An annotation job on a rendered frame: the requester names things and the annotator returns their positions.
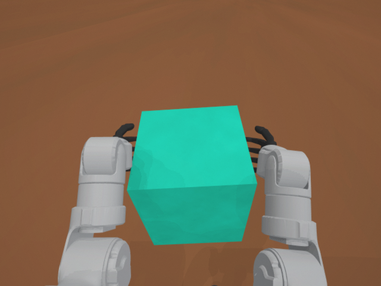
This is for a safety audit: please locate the robot left forearm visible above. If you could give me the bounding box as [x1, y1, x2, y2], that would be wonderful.
[58, 137, 132, 282]

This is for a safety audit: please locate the robot right forearm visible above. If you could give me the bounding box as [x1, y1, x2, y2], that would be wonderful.
[256, 145, 327, 283]

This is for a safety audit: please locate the carton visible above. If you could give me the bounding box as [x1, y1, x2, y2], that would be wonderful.
[127, 105, 257, 245]

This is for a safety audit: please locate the left robot upper arm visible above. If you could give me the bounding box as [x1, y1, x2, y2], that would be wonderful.
[47, 237, 131, 286]

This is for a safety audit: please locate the robot left hand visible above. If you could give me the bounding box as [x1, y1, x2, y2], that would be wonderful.
[113, 123, 137, 172]

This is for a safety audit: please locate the robot right hand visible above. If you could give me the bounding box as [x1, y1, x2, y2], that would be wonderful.
[246, 126, 277, 173]

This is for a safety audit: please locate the right robot upper arm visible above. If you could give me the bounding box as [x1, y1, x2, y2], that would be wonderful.
[253, 248, 327, 286]

